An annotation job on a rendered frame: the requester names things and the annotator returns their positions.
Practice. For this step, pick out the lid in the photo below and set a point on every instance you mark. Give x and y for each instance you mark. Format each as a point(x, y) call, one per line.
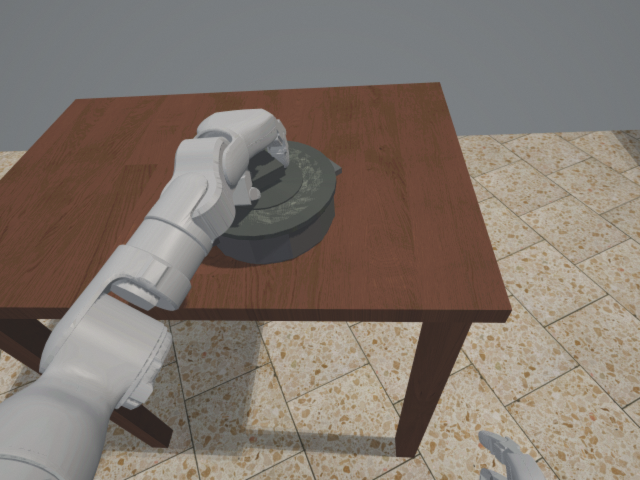
point(291, 202)

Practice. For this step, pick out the knob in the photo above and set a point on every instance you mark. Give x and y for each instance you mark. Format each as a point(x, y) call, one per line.
point(265, 169)

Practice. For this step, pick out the right robot hand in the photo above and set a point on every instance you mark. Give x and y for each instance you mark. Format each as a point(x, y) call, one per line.
point(519, 466)

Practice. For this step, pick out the pot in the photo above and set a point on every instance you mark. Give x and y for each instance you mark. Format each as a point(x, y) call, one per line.
point(284, 247)

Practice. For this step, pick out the table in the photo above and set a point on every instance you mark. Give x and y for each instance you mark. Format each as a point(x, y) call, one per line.
point(408, 242)

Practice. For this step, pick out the robot left forearm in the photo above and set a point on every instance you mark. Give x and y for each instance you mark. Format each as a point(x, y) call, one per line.
point(156, 265)

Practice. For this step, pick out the left robot hand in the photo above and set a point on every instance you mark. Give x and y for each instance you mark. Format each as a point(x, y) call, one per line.
point(258, 129)

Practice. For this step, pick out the robot left upper arm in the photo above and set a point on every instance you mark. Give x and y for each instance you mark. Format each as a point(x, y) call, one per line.
point(55, 428)

